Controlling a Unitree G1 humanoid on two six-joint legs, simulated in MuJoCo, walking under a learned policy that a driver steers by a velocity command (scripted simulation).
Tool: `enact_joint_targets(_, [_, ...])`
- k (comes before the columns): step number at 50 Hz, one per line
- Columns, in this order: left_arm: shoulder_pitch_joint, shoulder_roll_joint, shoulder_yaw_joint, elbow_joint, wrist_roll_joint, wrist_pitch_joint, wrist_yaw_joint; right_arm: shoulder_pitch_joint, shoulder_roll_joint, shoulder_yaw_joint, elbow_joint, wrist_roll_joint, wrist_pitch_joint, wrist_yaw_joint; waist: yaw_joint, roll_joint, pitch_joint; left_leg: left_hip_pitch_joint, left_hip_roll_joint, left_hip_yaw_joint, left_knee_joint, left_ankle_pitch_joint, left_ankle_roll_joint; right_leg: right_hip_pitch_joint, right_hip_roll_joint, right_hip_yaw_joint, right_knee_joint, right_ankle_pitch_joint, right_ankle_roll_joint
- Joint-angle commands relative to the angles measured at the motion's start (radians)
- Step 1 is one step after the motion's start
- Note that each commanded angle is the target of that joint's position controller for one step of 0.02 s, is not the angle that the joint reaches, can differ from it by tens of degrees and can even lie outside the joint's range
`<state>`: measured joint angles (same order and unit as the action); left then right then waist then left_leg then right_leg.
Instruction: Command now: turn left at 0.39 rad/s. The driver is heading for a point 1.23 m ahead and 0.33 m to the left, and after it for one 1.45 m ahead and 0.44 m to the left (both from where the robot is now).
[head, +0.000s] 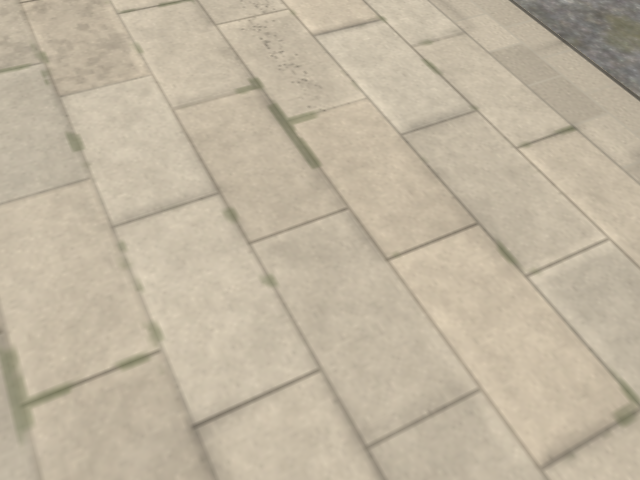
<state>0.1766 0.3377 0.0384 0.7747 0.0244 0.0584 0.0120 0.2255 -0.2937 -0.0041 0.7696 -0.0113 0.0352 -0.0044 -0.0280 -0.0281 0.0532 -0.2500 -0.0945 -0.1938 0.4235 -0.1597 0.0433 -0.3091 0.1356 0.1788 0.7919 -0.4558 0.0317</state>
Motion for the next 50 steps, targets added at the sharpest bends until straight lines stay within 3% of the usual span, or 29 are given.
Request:
enact_joint_targets(1, [0.004, 0.114, 0.025, -0.048, -0.006, -0.008, 0.012, 0.019, -0.243, -0.087, -0.046, 0.012, -0.003, 0.01, 0.024, 0.183, -0.051, 0.164, 0.19, -0.347, -0.112, 0.162, 0.098, -0.156, -0.011, -0.066, 0.063, -0.021, 0.023])
enact_joint_targets(7, [-0.07, 0.095, 0.007, -0.073, -0.021, -0.031, 0.026, 0.07, -0.222, -0.12, -0.034, 0.008, 0.008, 0.007, 0.0, 0.186, -0.115, 0.225, 0.167, -0.428, -0.099, 0.166, 0.115, -0.161, -0.019, -0.048, -0.014, 0.004, 0.008])
enact_joint_targets(8, [-0.06, 0.098, 0.004, -0.076, -0.014, -0.04, 0.02, 0.085, -0.223, -0.127, -0.028, 0.008, 0.012, 0.009, 0.001, 0.171, -0.159, 0.204, 0.154, -0.448, -0.125, -0.061, 0.123, -0.11, -0.021, -0.048, -0.046, -0.011, 0.0])
enact_joint_targets(9, [-0.058, 0.096, 0.001, -0.079, -0.009, -0.048, 0.015, 0.067, -0.223, -0.13, -0.031, 0.001, 0.018, 0.014, 0.008, 0.177, -0.153, 0.13, 0.138, -0.467, -0.162, -0.319, 0.127, -0.045, -0.019, -0.053, -0.093, -0.034, -0.009])
enact_joint_targets(11, [0.02, 0.084, -0.002, -0.059, -0.02, -0.06, 0.018, -0.061, -0.208, -0.132, -0.069, -0.015, 0.027, 0.029, 0.082, 0.215, -0.087, -0.139, 0.086, -0.458, -0.198, -0.498, 0.08, 0.206, -0.006, -0.076, -0.27, -0.019, -0.038])
enact_joint_targets(12, [0.133, 0.092, 0.003, -0.026, -0.022, -0.066, 0.032, -0.15, -0.186, -0.129, -0.098, -0.017, 0.028, 0.028, 0.161, 0.203, -0.042, -0.31, 0.011, -0.379, -0.176, -0.485, 0.0, 0.407, -0.019, -0.113, -0.471, 0.109, -0.055])
enact_joint_targets(13, [0.201, 0.162, 0.024, 0.002, -0.02, -0.074, 0.052, -0.133, -0.142, -0.124, -0.094, -0.008, 0.019, 0.017, 0.178, 0.044, -0.041, -0.486, -0.086, -0.236, 0.035, -0.534, -0.075, 0.592, -0.117, -0.063, -0.571, 0.112, -0.064])
enact_joint_targets(14, [0.13, 0.234, 0.035, -0.039, -0.012, -0.083, 0.057, -0.031, -0.043, -0.096, -0.105, 0.016, 0.004, 0.007, 0.11, -0.216, -0.128, -0.538, -0.132, -0.047, 0.431, -0.475, -0.053, 0.583, -0.471, 0.336, -0.636, -0.222, -0.111])
enact_joint_targets(15, [0.002, 0.258, 0.041, -0.071, 0.015, -0.083, 0.053, -0.096, -0.129, -0.101, -0.128, -0.001, -0.006, 0.013, 0.077, -0.101, -0.048, -0.588, -0.029, -0.015, 0.53, -0.265, -0.057, 0.362, -0.533, 0.47, -0.685, -0.341, -0.166])
enact_joint_targets(16, [-0.041, 0.191, 0.026, -0.075, 0.02, -0.09, 0.046, -0.121, -0.168, -0.111, -0.132, -0.004, -0.009, 0.031, 0.045, -0.048, -0.014, -0.559, 0.035, -0.007, 0.598, -0.165, -0.053, 0.291, -0.49, 0.387, -0.663, -0.305, -0.17])
enact_joint_targets(17, [-0.056, 0.147, 0.013, -0.076, 0.013, -0.102, 0.036, -0.091, -0.166, -0.111, -0.12, -0.01, -0.01, 0.049, 0.029, -0.049, -0.009, -0.558, 0.042, 0.015, 0.653, -0.11, -0.058, 0.281, -0.43, 0.283, -0.659, -0.228, -0.153])
enact_joint_targets(20, [0.041, 0.137, 0.009, -0.053, 0.006, -0.132, 0.023, -0.061, -0.144, -0.102, -0.11, -0.024, -0.002, 0.083, 0.047, -0.079, 0.021, -0.599, 0.087, 0.088, 0.776, -0.035, -0.061, 0.278, -0.361, 0.089, -0.68, -0.103, -0.135])
enact_joint_targets(24, [0.188, 0.127, 0.016, -0.009, 0.011, -0.153, 0.0, -0.17, -0.13, -0.089, -0.152, -0.025, 0.001, 0.099, 0.105, -0.062, 0.066, -0.717, 0.13, 0.119, 0.808, 0.024, -0.055, 0.345, -0.364, -0.036, -0.687, 0.001, -0.122])
enact_joint_targets(29, [0.28, 0.087, 0.012, 0.036, 0.017, -0.168, -0.006, -0.317, -0.102, -0.069, -0.201, -0.024, -0.011, 0.119, 0.145, -0.054, 0.143, -0.758, 0.146, 0.201, 0.677, 0.054, -0.026, 0.386, -0.365, -0.195, -0.725, 0.174, -0.102])
enact_joint_targets(32, [0.338, 0.069, 0.006, 0.079, 0.023, -0.174, 0.001, -0.412, -0.062, -0.039, -0.246, -0.027, -0.021, 0.131, 0.155, -0.048, 0.165, -0.708, 0.147, 0.298, 0.527, 0.006, 0.025, 0.43, -0.371, -0.293, -0.712, 0.463, -0.085])
enact_joint_targets(33, [0.348, 0.069, 0.003, 0.095, 0.027, -0.175, 0.003, -0.42, -0.046, -0.027, -0.254, -0.026, -0.026, 0.129, 0.142, -0.048, 0.157, -0.637, 0.128, 0.329, 0.458, -0.025, 0.055, 0.431, -0.372, -0.331, -0.691, 0.654, -0.081])
enact_joint_targets(35, [0.354, 0.093, -0.001, 0.122, 0.023, -0.173, 0.014, -0.354, -0.033, -0.014, -0.235, -0.032, -0.031, 0.111, 0.077, -0.085, 0.076, -0.339, 0.022, 0.405, 0.348, -0.085, 0.12, 0.389, -0.396, -0.386, -0.589, 1.357, -0.092])
enact_joint_targets(36, [0.35, 0.135, 0.004, 0.139, 0.023, -0.163, 0.02, -0.234, -0.064, -0.028, -0.203, -0.038, -0.035, 0.096, -0.008, -0.123, 0.0, -0.173, -0.029, 0.395, 0.337, -0.153, 0.145, 0.387, -0.426, -0.384, -0.429, 1.604, -0.112])
enact_joint_targets(37, [0.327, 0.178, 0.011, 0.142, 0.016, -0.154, 0.023, -0.018, -0.113, -0.052, -0.142, -0.037, -0.038, 0.076, -0.119, -0.149, -0.115, 0.076, -0.048, 0.34, 0.3, -0.201, 0.172, 0.329, -0.45, -0.364, -0.202, 1.648, -0.139])
enact_joint_targets(38, [0.252, 0.191, 0.012, 0.126, -0.003, -0.152, 0.019, 0.216, -0.173, -0.081, -0.073, -0.041, -0.046, 0.052, -0.257, -0.133, -0.207, 0.416, 0.018, 0.208, 0.158, -0.144, 0.207, 0.12, -0.42, -0.369, 0.111, 1.455, -0.144])
enact_joint_targets(39, [0.331, 0.006, -0.027, 0.081, -0.023, -0.155, -0.015, 0.232, -0.285, -0.11, -0.05, -0.061, -0.052, 0.029, -0.14, 0.145, -0.356, 0.793, 0.367, -0.209, 0.096, -0.47, 0.245, -0.297, -0.232, -0.322, 0.554, 0.206, -0.117])
enact_joint_targets(40, [0.305, 0.065, -0.008, 0.06, -0.059, -0.172, -0.012, 0.272, -0.29, -0.113, -0.075, -0.044, -0.059, 0.02, -0.174, 0.078, -0.525, 0.781, 0.558, -0.595, -0.043, -0.282, 0.256, -0.358, -0.119, -0.088, 0.78, 0.016, -0.129])
enact_joint_targets(41, [0.16, 0.109, 0.012, 0.026, -0.069, -0.17, 0.0, 0.203, -0.246, -0.103, -0.043, -0.043, -0.069, 0.009, -0.145, -0.026, -0.317, 0.6, 0.501, -0.364, -0.043, 0.172, 0.218, -0.403, -0.164, -0.052, 0.771, 0.147, -0.119])
enact_joint_targets(42, [0.19, 0.047, -0.002, 0.031, -0.066, -0.169, 0.002, 0.145, -0.192, -0.085, -0.024, -0.04, -0.087, 0.008, -0.066, -0.014, -0.155, 0.403, 0.489, -0.189, -0.034, 0.567, 0.22, -0.362, -0.196, -0.091, 0.692, 0.154, -0.103])
enact_joint_targets(43, [0.245, 0.016, -0.003, 0.075, -0.05, -0.151, 0.002, 0.081, -0.123, -0.068, -0.021, -0.038, -0.1, 0.011, -0.004, -0.039, -0.07, 0.278, 0.437, -0.038, -0.046, 0.718, 0.18, -0.311, -0.227, -0.097, 0.592, 0.13, -0.094])
enact_joint_targets(45, [0.343, -0.019, 0.002, 0.128, -0.016, -0.095, -0.004, 0.01, -0.039, -0.04, -0.022, -0.012, -0.116, 0.009, 0.072, 0.033, -0.026, 0.117, 0.382, 0.16, -0.104, 0.862, 0.13, -0.191, -0.22, -0.135, 0.502, 0.111, -0.068])
enact_joint_targets(46, [0.355, -0.035, 0.007, 0.128, -0.011, -0.079, -0.008, -0.006, -0.038, -0.037, -0.02, -0.006, -0.123, 0.007, 0.096, 0.06, -0.023, 0.095, 0.366, 0.216, -0.116, 0.926, 0.116, -0.185, -0.197, -0.159, 0.471, 0.12, -0.062])
enact_joint_targets(48, [0.354, -0.069, 0.009, 0.111, -0.008, -0.07, -0.018, -0.085, -0.043, -0.037, -0.031, 0.008, -0.127, -0.004, 0.145, 0.115, -0.015, 0.057, 0.288, 0.347, -0.147, 0.955, 0.081, -0.185, -0.157, -0.224, 0.348, 0.208, -0.058])
enact_joint_targets(50, [0.31, -0.089, 0.001, 0.08, -0.01, -0.076, -0.03, -0.17, -0.025, -0.032, -0.047, 0.018, -0.116, -0.019, 0.158, 0.183, -0.007, 0.034, 0.207, 0.479, -0.136, 0.863, 0.064, -0.148, -0.13, -0.299, 0.123, 0.37, -0.056])
